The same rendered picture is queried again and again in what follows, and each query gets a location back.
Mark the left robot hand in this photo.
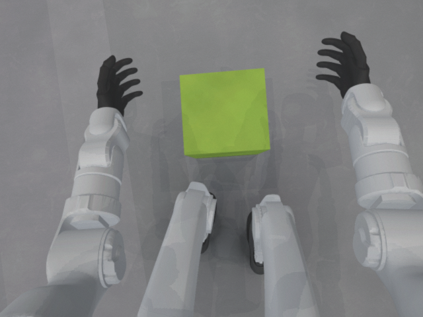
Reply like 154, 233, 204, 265
96, 55, 143, 117

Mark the left robot upper arm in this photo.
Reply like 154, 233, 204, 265
0, 227, 126, 317

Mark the robot left forearm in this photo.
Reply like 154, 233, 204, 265
46, 107, 130, 279

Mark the robot left thigh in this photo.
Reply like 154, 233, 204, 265
137, 189, 217, 317

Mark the right robot upper arm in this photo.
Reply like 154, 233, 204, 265
352, 208, 423, 317

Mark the right robot hand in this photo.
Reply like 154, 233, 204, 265
316, 32, 371, 99

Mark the robot right foot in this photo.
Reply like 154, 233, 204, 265
247, 212, 264, 275

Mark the robot right forearm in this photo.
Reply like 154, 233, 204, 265
340, 83, 423, 210

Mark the carton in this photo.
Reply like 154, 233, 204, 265
180, 68, 270, 159

